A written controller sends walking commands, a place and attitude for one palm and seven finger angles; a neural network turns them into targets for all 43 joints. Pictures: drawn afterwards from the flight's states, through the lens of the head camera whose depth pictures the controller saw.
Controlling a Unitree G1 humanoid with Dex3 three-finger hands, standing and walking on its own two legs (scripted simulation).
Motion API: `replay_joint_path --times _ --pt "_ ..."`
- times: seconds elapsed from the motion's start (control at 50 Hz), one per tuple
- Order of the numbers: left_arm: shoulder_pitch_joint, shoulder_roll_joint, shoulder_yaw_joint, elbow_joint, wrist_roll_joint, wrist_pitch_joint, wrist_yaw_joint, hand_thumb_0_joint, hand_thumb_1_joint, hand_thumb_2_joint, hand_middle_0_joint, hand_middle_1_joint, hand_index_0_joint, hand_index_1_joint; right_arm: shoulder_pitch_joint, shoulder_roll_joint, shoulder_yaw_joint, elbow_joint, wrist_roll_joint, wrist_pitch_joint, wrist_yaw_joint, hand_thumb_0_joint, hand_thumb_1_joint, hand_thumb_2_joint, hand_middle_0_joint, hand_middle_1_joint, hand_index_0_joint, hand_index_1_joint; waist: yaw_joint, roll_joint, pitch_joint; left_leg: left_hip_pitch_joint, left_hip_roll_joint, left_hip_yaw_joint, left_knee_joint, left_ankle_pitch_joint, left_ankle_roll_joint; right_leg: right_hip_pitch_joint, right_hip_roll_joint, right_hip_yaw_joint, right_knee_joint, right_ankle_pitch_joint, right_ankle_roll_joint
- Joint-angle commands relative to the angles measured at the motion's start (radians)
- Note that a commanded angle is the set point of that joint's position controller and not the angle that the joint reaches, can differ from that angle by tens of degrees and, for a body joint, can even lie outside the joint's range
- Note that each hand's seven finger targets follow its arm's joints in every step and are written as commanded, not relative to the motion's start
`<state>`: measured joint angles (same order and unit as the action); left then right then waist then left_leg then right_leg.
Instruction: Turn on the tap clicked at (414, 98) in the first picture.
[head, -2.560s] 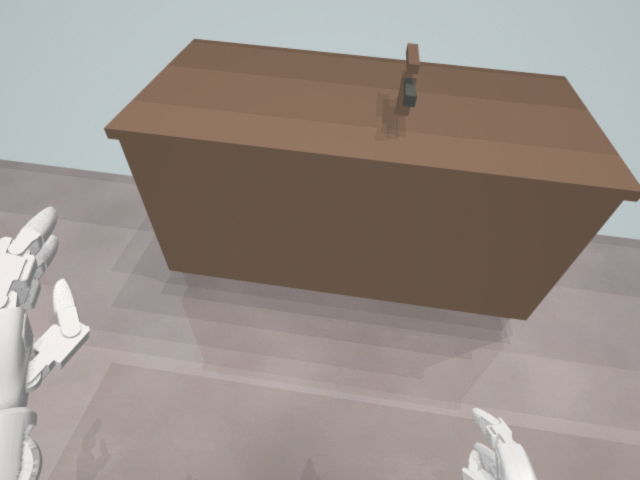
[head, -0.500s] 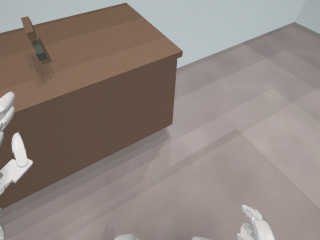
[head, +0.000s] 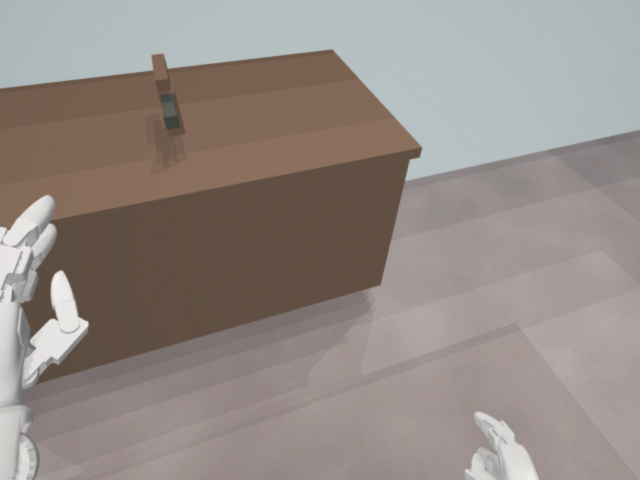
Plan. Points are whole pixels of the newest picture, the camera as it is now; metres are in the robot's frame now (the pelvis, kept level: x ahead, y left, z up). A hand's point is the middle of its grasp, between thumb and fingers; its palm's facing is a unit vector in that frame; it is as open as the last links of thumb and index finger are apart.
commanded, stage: take the last steps up to it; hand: left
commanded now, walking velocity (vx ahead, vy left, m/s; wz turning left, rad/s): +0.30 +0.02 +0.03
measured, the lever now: (171, 119) +0.78 +0.37 +0.03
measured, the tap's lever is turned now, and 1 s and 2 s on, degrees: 0 0 0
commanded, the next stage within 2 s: come to a stop and stand still in 1.88 s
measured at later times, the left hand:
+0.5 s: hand (137, 283) +0.26 +0.20 +0.17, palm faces +0.41 -0.81 -0.42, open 7.4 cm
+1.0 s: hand (158, 201) +0.36 +0.21 +0.18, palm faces +0.40 -0.81 -0.43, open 7.4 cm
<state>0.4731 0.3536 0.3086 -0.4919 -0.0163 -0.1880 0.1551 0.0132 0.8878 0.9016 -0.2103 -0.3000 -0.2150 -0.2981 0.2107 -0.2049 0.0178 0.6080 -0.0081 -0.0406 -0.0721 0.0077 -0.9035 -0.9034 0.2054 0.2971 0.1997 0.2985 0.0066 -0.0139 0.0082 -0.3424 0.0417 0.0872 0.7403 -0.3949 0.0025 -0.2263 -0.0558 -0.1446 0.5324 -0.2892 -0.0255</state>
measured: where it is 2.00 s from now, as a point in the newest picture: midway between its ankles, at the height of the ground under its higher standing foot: (333, 448)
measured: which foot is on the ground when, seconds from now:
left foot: up 0.00-0.04, down 0.06-0.40, up 0.42-0.72, down 0.74-1.00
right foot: down 0.00-0.06, up 0.08-0.38, down 0.40-0.76, up 0.78-1.00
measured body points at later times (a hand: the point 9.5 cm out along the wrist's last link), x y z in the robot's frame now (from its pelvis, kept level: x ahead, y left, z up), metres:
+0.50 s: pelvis +0.04 -0.03 -0.01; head +0.05 -0.05 +0.44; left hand +0.23 +0.24 +0.19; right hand +0.19 -0.26 -0.12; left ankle +0.02 +0.10 -0.68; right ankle +0.07 -0.13 -0.74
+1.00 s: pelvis +0.15 -0.02 +0.00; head +0.16 -0.02 +0.45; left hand +0.33 +0.25 +0.21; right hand +0.32 -0.22 -0.09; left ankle +0.15 +0.10 -0.74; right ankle +0.18 -0.14 -0.70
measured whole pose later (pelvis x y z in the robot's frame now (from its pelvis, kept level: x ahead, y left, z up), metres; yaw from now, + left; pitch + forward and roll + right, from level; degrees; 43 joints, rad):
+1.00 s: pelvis +0.15 -0.02 +0.00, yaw +0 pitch +0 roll -1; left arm 0.48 0.38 0.36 -0.53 -0.02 -0.22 0.15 0.01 0.89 0.90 -0.20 -0.30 -0.21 -0.30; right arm 0.21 -0.12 0.04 0.60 -0.01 -0.12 -0.05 0.01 -0.90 -0.90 0.21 0.30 0.20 0.30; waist 0.00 0.02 0.03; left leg -0.24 0.09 0.14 0.52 -0.27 -0.01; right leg -0.41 -0.06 -0.12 0.79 -0.38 0.02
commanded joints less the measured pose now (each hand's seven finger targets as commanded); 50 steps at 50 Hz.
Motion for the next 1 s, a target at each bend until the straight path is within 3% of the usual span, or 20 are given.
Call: replay_joint_path --times 0.0,0.04,0.06,0.08,0.16,0.32,0.34,0.36,0.38,0.4,0.42,0.48,0.52,0.64,0.7,0.74,0.76,0.78,0.88,0.98 --pt "-0.146 0.156 0.113 -0.218 -0.009 -0.065 0.042 0.0 0.9 0.9 -0.2 -0.3 -0.2 -0.3 -0.077 -0.083 -0.045 -0.164 0.002 -0.053 -0.025 0.0 -0.9 -0.9 0.2 0.3 0.2 0.3 -0.013 -0.022 -0.089 0.182 -0.011 0.059 -0.302 0.082 0.013 -0.024 -0.153 0.194 -0.119 -0.121 -0.067" --pt "-0.175 0.137 0.093 -0.244 -0.01 -0.075 0.044 0.0 0.9 0.9 -0.2 -0.3 -0.2 -0.3 -0.067 -0.124 -0.055 -0.175 0.011 -0.064 -0.027 0.0 -0.9 -0.9 0.2 0.3 0.2 0.3 -0.021 0.282 -0.073 0.356 0.254 -0.333 -0.43 0.111 0.137 -0.288 0.021 0.063 0.229 -0.19 0.022" --pt "-0.198 0.153 0.093 -0.201 0.002 -0.082 0.039 0.0 0.9 0.9 -0.2 -0.3 -0.2 -0.3 -0.068 -0.099 -0.043 -0.157 0.011 -0.073 -0.021 0.0 -0.9 -0.9 0.2 0.3 0.2 0.3 -0.035 0.315 -0.049 0.286 0.353 -0.51 -0.529 0.004 0.203 -0.353 0.034 0.081 0.445 -0.299 0.026" --pt "-0.201 0.175 0.109 -0.175 0.011 -0.081 0.035 0.0 0.9 0.9 -0.2 -0.3 -0.2 -0.3 -0.079 -0.094 -0.043 -0.148 0.005 -0.083 -0.018 0.0 -0.9 -0.9 0.2 0.3 0.2 0.3 -0.035 0.269 -0.002 0.222 0.381 -0.554 -0.549 -0.058 0.244 -0.391 -0.004 0.14 0.536 -0.252 0.025" --pt "-0.128 0.137 0.094 -0.207 0.014 -0.081 0.021 0.0 0.9 0.9 -0.2 -0.3 -0.2 -0.3 -0.066 -0.106 -0.063 -0.121 0.012 -0.108 -0.003 0.0 -0.9 -0.9 0.2 0.3 0.2 0.3 -0.013 0.187 -0.031 0.198 0.275 -0.278 -0.491 0.078 0.202 -0.354 -0.024 0.101 0.482 -0.108 0.045" --pt "-0.108 0.157 0.131 -0.142 0.009 -0.068 0.023 0.0 0.9 0.9 -0.2 -0.3 -0.2 -0.3 -0.08 -0.107 -0.054 -0.12 0.007 -0.11 -0.007 0.0 -0.9 -0.9 0.2 0.3 0.2 0.3 -0.01 0.187 -0.056 0.019 0.203 -0.085 -0.354 -0.027 0.102 0.055 0.052 -0.045 -0.008 -0.033 0.052" --pt "-0.123 0.153 0.125 -0.139 0.01 -0.067 0.024 0.0 0.9 0.9 -0.2 -0.3 -0.2 -0.3 -0.087 -0.104 -0.054 -0.121 0.008 -0.104 -0.007 0.0 -0.9 -0.9 0.2 0.3 0.2 0.3 -0.009 0.133 -0.063 -0.055 0.176 -0.061 -0.265 -0.083 0.081 0.144 0.028 -0.001 -0.062 -0.054 0.036" --pt "-0.119 0.182 0.146 -0.12 0.017 -0.067 0.028 0.0 0.9 0.9 -0.2 -0.3 -0.2 -0.3 -0.079 -0.09 -0.054 -0.119 0.007 -0.096 -0.006 0.0 -0.9 -0.9 0.2 0.3 0.2 0.3 -0.003 -0.007 -0.074 -0.169 0.109 0.001 -0.048 -0.127 0.054 0.211 -0.087 0.191 -0.153 -0.158 -0.026" --pt "-0.134 0.216 0.166 -0.121 0.015 -0.068 0.031 0.0 0.9 0.9 -0.2 -0.3 -0.2 -0.3 -0.079 -0.072 -0.051 -0.128 0.009 -0.092 -0.003 0.0 -0.9 -0.9 0.2 0.3 0.2 0.3 -0.001 -0.245 -0.065 -0.335 -0.01 0.055 0.225 -0.187 0.01 0.251 -0.293 0.555 -0.283 -0.217 -0.135" --pt "-0.168 0.234 0.186 -0.139 0.002 -0.073 0.03 0.0 0.9 0.9 -0.2 -0.3 -0.2 -0.3 -0.112 -0.099 -0.064 -0.132 0.007 -0.101 0.003 0.0 -0.9 -0.9 0.2 0.3 0.2 0.3 0.021 -0.28 -0.074 -0.352 0.005 -0.053 0.394 -0.157 0.0 0.186 -0.376 0.695 -0.348 -0.321 -0.181" --pt "-0.176 0.227 0.182 -0.143 0.003 -0.078 0.024 0.0 0.9 0.9 -0.2 -0.3 -0.2 -0.3 -0.115 -0.107 -0.067 -0.121 0.005 -0.098 0.011 0.0 -0.9 -0.9 0.2 0.3 0.2 0.3 0.002 -0.206 -0.05 -0.372 0.026 -0.096 0.47 -0.11 -0.007 0.153 -0.374 0.698 -0.358 -0.381 -0.198" --pt "-0.08 0.196 0.178 -0.152 0.003 -0.1 0.014 0.0 0.9 0.9 -0.2 -0.3 -0.2 -0.3 -0.102 -0.091 -0.05 -0.098 0.01 -0.069 0.012 0.0 -0.9 -0.9 0.2 0.3 0.2 0.3 -0.011 -0.09 -0.04 -0.315 0.071 -0.077 0.413 0.033 -0.025 0.098 -0.292 0.353 -0.303 -0.054 -0.159" --pt "-0.078 0.199 0.185 -0.185 0.001 -0.11 0.018 0.0 0.9 0.9 -0.2 -0.3 -0.2 -0.3 -0.112 -0.089 -0.054 -0.11 0.01 -0.067 0.004 0.0 -0.9 -0.9 0.2 0.3 0.2 0.3 -0.017 -0.088 -0.064 -0.229 0.076 -0.047 0.248 0.047 -0.021 0.085 -0.265 0.247 -0.274 0.091 -0.137" --pt "-0.064 0.174 0.16 -0.223 -0.005 -0.093 0.043 0.0 0.9 0.9 -0.2 -0.3 -0.2 -0.3 -0.074 -0.084 -0.064 -0.154 0.005 -0.082 -0.004 0.0 -0.9 -0.9 0.2 0.3 0.2 0.3 0.005 -0.109 -0.092 -0.006 0.016 0.072 -0.129 0.117 0.001 0.083 -0.224 0.211 -0.217 0.024 -0.124" --pt "-0.113 0.172 0.147 -0.212 -0.004 -0.094 0.045 0.0 0.9 0.9 -0.2 -0.3 -0.2 -0.3 -0.049 -0.105 -0.076 -0.154 0.006 -0.079 -0.017 0.0 -0.9 -0.9 0.2 0.3 0.2 0.3 -0.014 -0.023 -0.08 0.173 0.016 0.068 -0.282 0.139 0.016 0.0 -0.15 0.16 -0.071 -0.063 -0.067" --pt "-0.168 0.154 0.129 -0.261 -0.004 -0.106 0.042 0.0 0.9 0.9 -0.2 -0.3 -0.2 -0.3 -0.051 -0.146 -0.085 -0.166 0.016 -0.081 -0.016 0.0 -0.9 -0.9 0.2 0.3 0.2 0.3 -0.026 0.325 -0.088 0.37 0.28 -0.369 -0.416 0.221 0.148 -0.286 0.028 0.03 0.344 -0.202 0.023" --pt "-0.163 0.189 0.141 -0.207 0.003 -0.116 0.035 0.0 0.9 0.9 -0.2 -0.3 -0.2 -0.3 -0.067 -0.118 -0.068 -0.155 0.007 -0.088 -0.013 0.0 -0.9 -0.9 0.2 0.3 0.2 0.3 -0.032 0.357 -0.08 0.299 0.374 -0.521 -0.505 0.087 0.213 -0.342 0.028 0.084 0.533 -0.329 0.02" --pt "-0.159 0.203 0.156 -0.202 0.006 -0.113 0.03 0.0 0.9 0.9 -0.2 -0.3 -0.2 -0.3 -0.071 -0.107 -0.066 -0.15 0.004 -0.095 -0.009 0.0 -0.9 -0.9 0.2 0.3 0.2 0.3 -0.029 0.306 -0.036 0.255 0.385 -0.548 -0.514 0.055 0.248 -0.396 -0.008 0.136 0.599 -0.283 0.02" --pt "-0.035 0.157 0.147 -0.269 -0.005 -0.1 0.018 0.0 0.9 0.9 -0.2 -0.3 -0.2 -0.3 -0.054 -0.108 -0.072 -0.126 0.013 -0.117 0.008 0.0 -0.9 -0.9 0.2 0.3 0.2 0.3 -0.008 0.231 -0.096 0.232 0.269 -0.193 -0.427 0.343 0.188 -0.307 -0.025 0.063 0.392 -0.122 0.046" --pt "-0.044 0.156 0.161 -0.175 -0.01 -0.08 0.018 0.0 0.9 0.9 -0.2 -0.3 -0.2 -0.3 -0.067 -0.104 -0.06 -0.126 0.009 -0.107 0.002 0.0 -0.9 -0.9 0.2 0.3 0.2 0.3 -0.011 0.202 -0.085 0.112 0.227 -0.074 -0.349 0.228 0.117 -0.042 0.037 -0.048 0.048 -0.026 0.054"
